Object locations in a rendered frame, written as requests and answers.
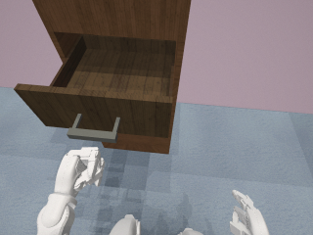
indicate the cabinet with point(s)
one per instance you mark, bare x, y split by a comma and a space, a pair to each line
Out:
65, 20

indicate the left robot thigh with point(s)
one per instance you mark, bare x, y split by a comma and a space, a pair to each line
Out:
127, 226

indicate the robot left hand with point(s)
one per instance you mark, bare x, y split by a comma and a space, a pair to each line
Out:
86, 162

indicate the handle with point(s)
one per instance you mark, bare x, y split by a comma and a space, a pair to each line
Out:
93, 135

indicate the robot left shin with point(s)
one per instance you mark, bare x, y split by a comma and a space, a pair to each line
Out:
129, 216

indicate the robot right hand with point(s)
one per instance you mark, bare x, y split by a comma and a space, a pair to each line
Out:
252, 221

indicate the drawer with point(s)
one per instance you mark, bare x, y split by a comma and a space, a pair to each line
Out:
108, 77

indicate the robot left forearm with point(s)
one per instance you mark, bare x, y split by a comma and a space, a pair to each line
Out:
58, 216

